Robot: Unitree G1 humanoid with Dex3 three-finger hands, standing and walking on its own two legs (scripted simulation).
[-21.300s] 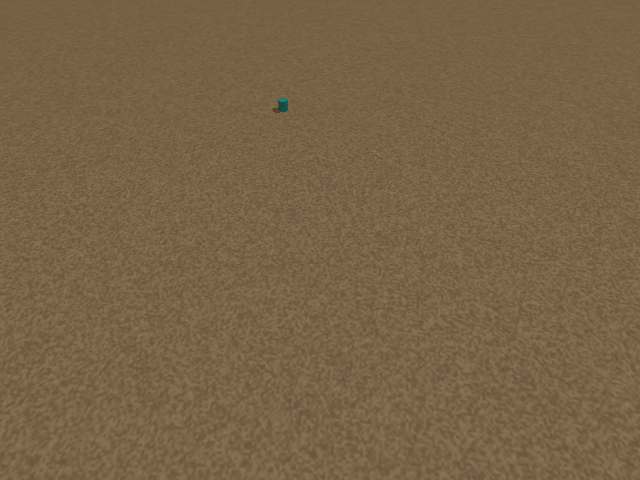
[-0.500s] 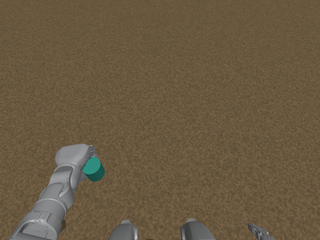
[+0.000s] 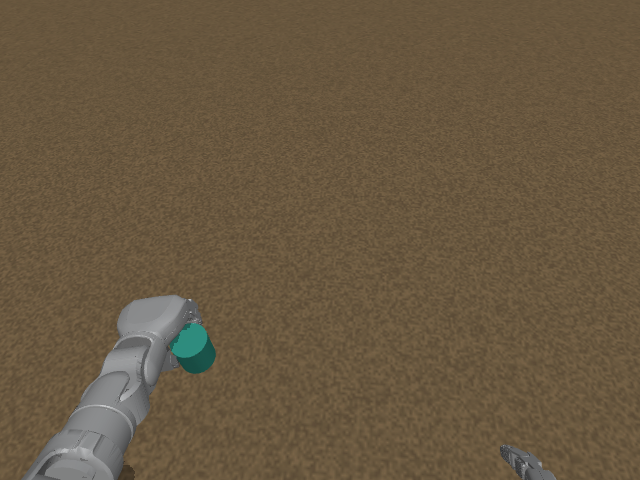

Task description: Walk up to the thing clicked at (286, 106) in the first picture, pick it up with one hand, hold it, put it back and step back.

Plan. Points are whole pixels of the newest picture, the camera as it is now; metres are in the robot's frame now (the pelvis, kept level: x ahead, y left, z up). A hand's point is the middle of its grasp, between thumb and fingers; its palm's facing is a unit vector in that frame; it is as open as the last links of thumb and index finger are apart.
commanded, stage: hold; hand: left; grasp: from above
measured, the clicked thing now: (193, 348) +0.33 +0.20 -0.11
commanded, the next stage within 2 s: crouch in 1.66 s
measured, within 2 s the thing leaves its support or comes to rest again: neither
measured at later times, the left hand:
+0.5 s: hand (163, 346) +0.30 +0.21 -0.03, palm faces -0.43 -0.06 -0.90, open 7.6 cm
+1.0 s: hand (158, 351) +0.28 +0.21 -0.01, palm faces -0.42 -0.05 -0.90, open 7.6 cm
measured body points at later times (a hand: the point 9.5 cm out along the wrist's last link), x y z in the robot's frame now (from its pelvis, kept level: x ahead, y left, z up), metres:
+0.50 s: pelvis +0.00 -0.01 +0.01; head +0.01 -0.02 +0.46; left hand +0.32 +0.21 +0.02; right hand +0.13 -0.27 -0.10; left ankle +0.02 +0.12 -0.72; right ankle +0.01 -0.15 -0.72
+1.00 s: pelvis -0.01 -0.01 +0.02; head -0.01 -0.03 +0.47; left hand +0.30 +0.21 +0.04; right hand +0.13 -0.26 -0.09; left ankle +0.02 +0.12 -0.72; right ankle +0.01 -0.15 -0.72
